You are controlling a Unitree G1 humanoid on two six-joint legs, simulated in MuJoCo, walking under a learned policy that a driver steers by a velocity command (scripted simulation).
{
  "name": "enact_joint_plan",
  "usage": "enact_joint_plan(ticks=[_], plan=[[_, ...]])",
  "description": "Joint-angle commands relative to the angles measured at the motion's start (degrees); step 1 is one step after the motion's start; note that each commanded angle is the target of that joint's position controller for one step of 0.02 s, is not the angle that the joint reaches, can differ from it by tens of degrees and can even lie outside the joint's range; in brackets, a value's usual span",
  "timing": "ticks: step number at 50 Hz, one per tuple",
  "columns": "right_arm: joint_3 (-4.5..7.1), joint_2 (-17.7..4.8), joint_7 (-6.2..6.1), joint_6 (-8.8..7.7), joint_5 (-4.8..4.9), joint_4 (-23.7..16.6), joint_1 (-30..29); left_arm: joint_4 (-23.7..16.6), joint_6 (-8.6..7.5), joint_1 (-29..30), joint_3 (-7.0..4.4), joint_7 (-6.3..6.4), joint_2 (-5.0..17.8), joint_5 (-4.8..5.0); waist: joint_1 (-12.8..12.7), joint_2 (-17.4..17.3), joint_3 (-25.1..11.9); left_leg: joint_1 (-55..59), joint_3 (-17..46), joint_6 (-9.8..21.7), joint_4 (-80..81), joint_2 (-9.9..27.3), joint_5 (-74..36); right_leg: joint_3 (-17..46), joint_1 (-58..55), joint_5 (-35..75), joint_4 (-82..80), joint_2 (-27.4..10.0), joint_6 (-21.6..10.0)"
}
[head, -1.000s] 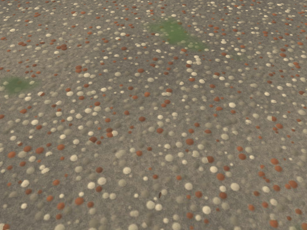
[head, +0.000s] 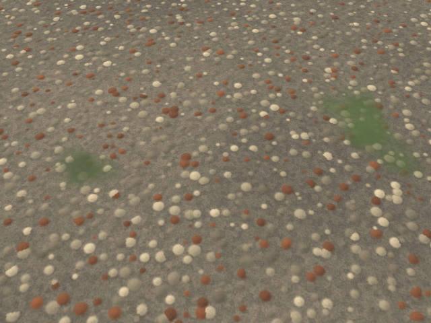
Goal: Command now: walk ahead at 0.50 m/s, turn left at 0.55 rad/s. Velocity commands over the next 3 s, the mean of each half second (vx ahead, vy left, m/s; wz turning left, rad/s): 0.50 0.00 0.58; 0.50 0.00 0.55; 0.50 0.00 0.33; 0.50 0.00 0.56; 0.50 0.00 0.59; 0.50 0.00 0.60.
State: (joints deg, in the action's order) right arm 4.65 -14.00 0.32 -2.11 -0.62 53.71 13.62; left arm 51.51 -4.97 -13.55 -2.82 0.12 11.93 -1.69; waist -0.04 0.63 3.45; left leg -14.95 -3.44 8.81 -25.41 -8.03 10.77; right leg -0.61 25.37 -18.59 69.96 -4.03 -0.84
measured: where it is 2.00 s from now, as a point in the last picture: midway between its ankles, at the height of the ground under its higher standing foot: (109, 201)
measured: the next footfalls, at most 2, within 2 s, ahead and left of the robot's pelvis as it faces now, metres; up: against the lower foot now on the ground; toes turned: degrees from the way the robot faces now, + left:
right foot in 0.40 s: +0.42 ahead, -0.10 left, +0.00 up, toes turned +16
left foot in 0.94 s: +0.56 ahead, +0.22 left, +0.00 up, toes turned +36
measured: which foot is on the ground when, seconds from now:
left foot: down 0.00-0.42, up 0.44-0.92, down 0.94-1.00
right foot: up 0.00-0.38, down 0.40-0.94, up 0.96-1.00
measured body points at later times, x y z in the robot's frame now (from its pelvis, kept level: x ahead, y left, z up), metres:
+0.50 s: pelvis +0.29 -0.03 -0.01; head +0.32 -0.03 +0.44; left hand +0.40 +0.26 -0.10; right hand +0.37 -0.30 -0.14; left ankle +0.10 +0.02 -0.65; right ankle +0.38 -0.10 -0.73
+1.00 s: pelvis +0.50 +0.11 -0.01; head +0.53 +0.14 +0.43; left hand +0.35 +0.32 -0.15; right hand +0.80 +0.02 -0.10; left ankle +0.53 +0.20 -0.73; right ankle +0.41 -0.10 -0.66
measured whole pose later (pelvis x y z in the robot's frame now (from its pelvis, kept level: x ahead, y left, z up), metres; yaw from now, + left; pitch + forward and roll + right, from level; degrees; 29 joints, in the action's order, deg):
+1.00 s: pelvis +0.50 +0.11 -0.01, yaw +34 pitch +2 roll -1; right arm 2.3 -14.4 2.3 -1.7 -2.7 39.7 3.8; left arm 49.3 -2.2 -22.2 -2.3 -0.1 14.5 -0.7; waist -3.1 0.5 3.3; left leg -26.0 -4.4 6.7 -35.5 -2.9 10.8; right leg -8.5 9.9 -26.2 57.5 -6.0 0.5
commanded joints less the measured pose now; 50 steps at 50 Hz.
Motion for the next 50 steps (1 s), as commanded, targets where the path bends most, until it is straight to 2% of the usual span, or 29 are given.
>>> enact_joint_plan(ticks=[1,3,8,14,16,17,18,19,20,21,22,23,24,25,26,28,31,34,38,42,44,45,46,47,48,49,50], plan=[[0.88,-5.9,-0.51,-1.99,0.9,-2.4,3.0,-3.2,1.87,-3.8,-0.97,-0.5,4.5,-1.29,-1.9,0.3,-3.0,6.3,18.5,8.4,12.9,16.0,-21.7,1.6,7.4,1.5,-4.5,-2.5,2.1],[1.22,-7.6,-0.47,-2.22,0.87,-2.3,5.3,-5.1,2.69,0.0,-0.91,-0.8,4.6,-1.2,-1.1,-1.1,-2.2,5.7,17.4,7.3,13.5,14.5,-22.6,0.5,9.7,5.3,-8.8,-2.4,3.4],[1.16,-7.8,-0.45,-1.64,0.7,-2.3,12.1,-9.9,3.1,11.9,-0.69,-1.16,5.5,-0.78,3.3,-3.7,-1.2,11.5,19.4,3.6,12.8,13.5,-23.9,0.2,16.2,14.7,-20.1,-1.2,4.1],[1.15,-8.6,-1.21,-1.31,-0.17,-2.9,16.5,-14.7,2.15,21.6,0.48,-1.69,5.8,-0.15,6.3,-4.9,-0.5,19.3,23.0,4.1,8.7,14.6,-29.0,0.3,16.9,16.1,-31.5,2.3,2.6],[1.37,-9.5,-1.66,-1.37,-0.39,-3.6,15.4,-15.6,1.54,20.9,0.52,-1.62,6.8,0.17,5.0,-5.6,-0.6,19.5,24.5,3.2,6.8,15.4,-31.5,1.1,12.0,15.1,-36.0,3.2,1.3],[1.5,-10.1,-1.77,-1.45,-0.39,-4.3,13.3,-15.1,1.26,17.7,0.33,-1.41,7.6,0.31,3.1,-6.0,-1.2,17.5,24.3,1.9,5.0,15.1,-34.4,1.1,6.0,13.6,-38.6,4.1,0.4],[1.67,-11.0,-1.6,-1.65,-0.42,-5.1,11.0,-13.6,0.95,12.3,-0.2,-0.91,8.9,0.43,0.4,-6.1,-3.3,14.9,23.6,0.4,0.8,14.1,-40.8,0.6,-2.9,11.3,-40.1,5.9,-0.7],[1.77,-11.5,-1.03,-2.01,-0.16,-5.4,9.7,-11.3,0.42,4.4,-0.93,-0.24,10.6,0.51,-3.1,-4.4,-7.5,12.9,22.3,-0.9,-7.9,11.8,-43.8,0.0,-13.4,12.4,-42.7,6.5,-1.9],[1.4,-10.0,-0.36,-2.54,0.47,-6.4,9.0,-10.1,-0.28,-4.3,-1.7,0.69,12.9,-0.36,-7.0,-1.9,-13.7,5.5,20.7,-2.0,-20.5,8.6,-33.6,5.8,-27.6,10.0,-43.9,0.0,-3.9],[-0.06,-3.6,-0.28,-2.73,1.82,-8.4,12.2,-10.4,-0.12,-10.0,-2.61,1.57,17.6,-1.94,-6.5,8.3,-21.9,-7.0,14.3,-3.3,-37.7,2.7,1.2,24.2,-41.7,5.1,-44.7,-16.7,-7.2],[0.17,-5.8,-0.56,-2.18,1.66,-9.5,17.1,-10.5,0.85,-6.8,-3.21,1.06,18.7,-1.33,-2.1,17.7,-25.1,-17.2,11.1,-3.7,-47.3,-0.3,21.5,46.8,-42.8,2.3,-52.1,-23.2,-12.9],[0.48,-8.4,-0.93,-1.03,-0.14,-7.4,14.8,-11.8,1.39,-1.6,-2.15,0.79,12.4,-0.63,-0.5,6.4,-14.8,-20.5,11.1,-3.7,-50.5,5.0,15.8,40.3,-33.5,-5.6,-53.2,-20.7,-12.2],[0.37,-7.9,-0.26,-0.72,-0.71,-7.7,10.4,-12.0,1.36,1.4,-1.02,0.58,8.0,-0.18,-0.8,0.5,-7.6,-19.9,10.0,-4.1,-47.9,6.8,11.0,30.2,-25.2,-4.2,-54.7,-17.0,-10.8],[0.23,-6.7,0.26,-0.4,-0.71,-8.1,9.0,-11.4,1.19,2.2,-0.6,0.49,6.9,-0.49,0.1,0.6,-4.6,-18.5,9.4,-4.5,-45.3,8.4,9.1,23.2,-20.5,0.8,-56.5,-14.2,-9.2],[0.2,-6.2,0.87,0.21,-1.41,-8.6,8.1,-10.4,0.78,1.0,-0.53,0.63,7.0,-0.32,0.5,3.0,-3.0,-17.6,9.1,-4.8,-43.5,9.7,8.5,18.0,-17.5,5.7,-57.6,-12.5,-8.5],[-0.03,-5.3,1.75,1.39,-1.57,-9.2,7.9,-8.9,-0.41,-1.1,-0.73,0.18,7.5,0.29,1.2,4.8,-3.0,-16.6,7.9,-5.1,-42.7,10.2,7.4,12.0,-15.8,13.8,-58.9,-11.3,-8.2],[-0.33,-4.8,2.72,1.98,-1.57,-11.7,2.6,-7.8,-1.5,-2.9,-1.16,-0.26,8.3,0.77,1.0,4.5,-2.6,-22.0,7.5,-5.6,-40.7,11.5,3.0,6.1,-17.7,19.2,-61.0,-11.8,-8.9],[-0.77,-4.2,3.33,1.9,-1.44,-14.1,-3.4,-6.7,-1.34,-4.9,-1.3,-0.32,8.5,0.62,0.1,4.0,-1.2,-25.7,6.2,-6.5,-34.6,12.1,-2.8,0.1,-19.3,22.1,-61.7,-10.7,-8.6],[-1.84,-2.7,4.34,1.4,-1.26,-16.9,-11.1,-5.7,-1.13,-6.7,-1.59,-0.26,9.6,0.7,-1.7,4.2,0.2,-21.8,2.0,-6.0,-20.6,12.0,-10.0,-6.5,-19.9,24.3,-61.2,-9.6,-6.9],[-1.88,-3.4,4.68,1.45,-1.8,-19.2,-15.8,-4.2,-0.11,-10.0,-2.13,0.34,11.6,0.66,-3.1,4.3,1.2,-19.5,-1.9,-3.8,-12.6,10.6,-4.3,-9.3,-26.1,30.2,-58.5,-11.7,-5.9],[-1.54,-4.0,4.17,1.45,-2.31,-19.3,-14.7,-3.3,0.81,-11.3,-2.27,0.66,12.9,0.56,-2.3,5.1,-0.4,-14.8,-3.8,-1.7,-9.9,7.4,2.3,-11.3,-29.1,46.0,-51.8,-12.3,-5.3],[-1.14,-4.6,3.77,1.23,-2.56,-18.4,-11.1,-2.9,1.3,-11.8,-2.28,0.77,13.6,0.48,-0.6,5.6,-2.8,-9.9,-4.1,-0.4,-8.5,5.1,4.9,-12.0,-29.7,54.1,-45.3,-12.4,-5.1],[-0.49,-5.4,3.22,0.64,-2.91,-15.8,-3.1,-2.9,1.77,-11.4,-2.07,0.8,13.7,0.7,3.1,4.4,-7.2,0.0,-4.0,1.1,-4.4,2.8,3.3,-13.4,-27.3,55.3,-35.0,-11.6,-4.5],[0.66,-8.0,2.33,0.12,-3.51,-12.6,6.9,-4.0,1.83,-10.9,-1.47,0.67,12.5,0.73,7.3,0.8,-13.4,15.4,2.0,3.1,-2.3,6.3,3.4,-14.1,-17.6,43.4,-21.3,-10.0,-3.1],[1.95,-14.2,1.32,-0.06,-3.37,-12.7,9.2,-8.2,1.47,-12.8,0.35,-0.52,5.4,1.56,5.4,-13.1,-20.4,34.6,29.8,9.0,0.4,25.3,7.9,-13.9,5.9,-0.3,-1.7,-2.8,0.0],[2.38,-15.7,0.64,0.53,-1.3,-13.3,11.9,-9.2,1.62,-9.3,-0.79,-0.46,9.8,1.03,7.2,-9.9,-24.0,35.3,45.9,12.3,7.7,31.4,-1.2,-4.2,13.1,-12.3,8.8,3.0,0.8],[2.04,-14.1,0.01,0.69,-0.71,-12.0,9.6,-10.3,1.6,-4.0,-1.0,-0.55,10.3,1.19,6.6,-4.6,-16.0,30.8,33.5,10.7,6.7,28.5,-10.3,-0.3,17.2,-6.2,9.4,-0.3,0.2]])
Over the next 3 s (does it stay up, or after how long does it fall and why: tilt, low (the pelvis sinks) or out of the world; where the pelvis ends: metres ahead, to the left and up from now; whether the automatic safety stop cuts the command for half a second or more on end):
stays up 1.07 0.94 0.00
